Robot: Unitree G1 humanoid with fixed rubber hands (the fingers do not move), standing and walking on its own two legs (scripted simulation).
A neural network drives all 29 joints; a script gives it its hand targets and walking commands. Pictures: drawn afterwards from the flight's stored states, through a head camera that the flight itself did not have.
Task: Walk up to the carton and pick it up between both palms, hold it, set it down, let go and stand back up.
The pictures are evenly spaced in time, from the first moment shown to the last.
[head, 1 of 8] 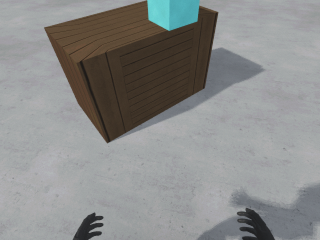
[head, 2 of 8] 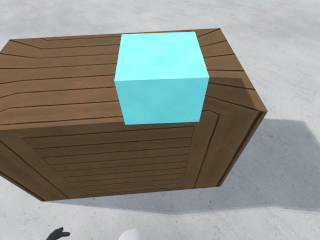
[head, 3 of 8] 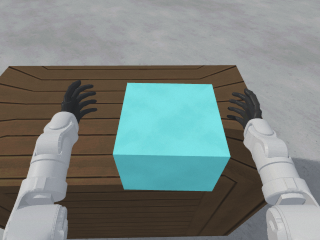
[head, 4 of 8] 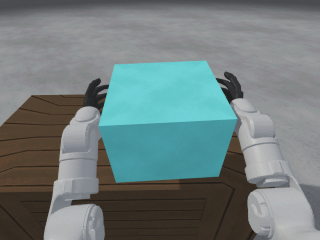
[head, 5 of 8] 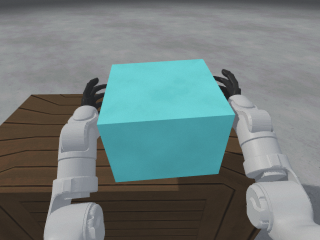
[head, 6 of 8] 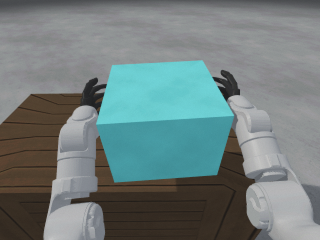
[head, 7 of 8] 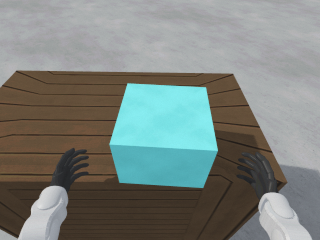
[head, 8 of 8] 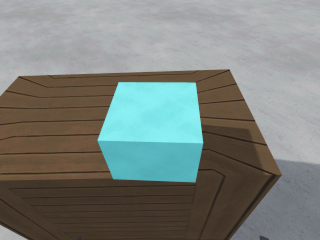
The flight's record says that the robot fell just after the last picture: no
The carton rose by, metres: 0.16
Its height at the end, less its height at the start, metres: +0.00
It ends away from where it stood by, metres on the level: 0.01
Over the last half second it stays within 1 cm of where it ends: yes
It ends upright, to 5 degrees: yes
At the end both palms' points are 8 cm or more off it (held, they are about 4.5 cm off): yes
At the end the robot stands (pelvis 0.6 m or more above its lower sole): yes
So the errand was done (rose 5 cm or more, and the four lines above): yes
